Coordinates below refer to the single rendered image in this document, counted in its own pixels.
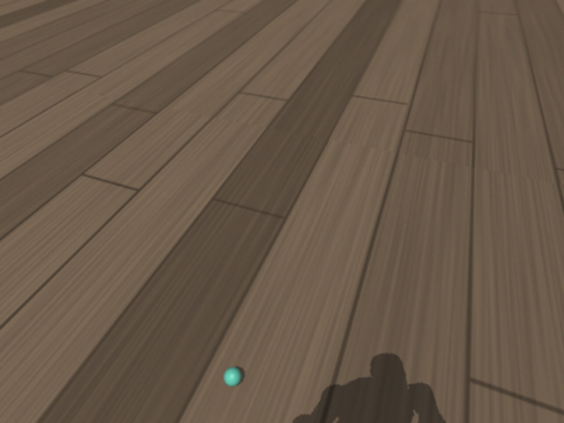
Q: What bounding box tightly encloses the ball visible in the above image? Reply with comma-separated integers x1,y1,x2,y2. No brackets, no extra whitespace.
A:
224,367,241,386

